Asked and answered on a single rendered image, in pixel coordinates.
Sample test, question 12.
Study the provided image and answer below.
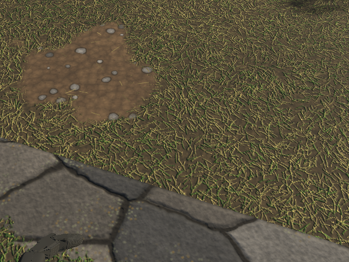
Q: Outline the left robot hand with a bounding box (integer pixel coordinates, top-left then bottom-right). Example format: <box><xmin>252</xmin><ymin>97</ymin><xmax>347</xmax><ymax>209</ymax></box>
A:
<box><xmin>18</xmin><ymin>233</ymin><xmax>83</xmax><ymax>262</ymax></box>

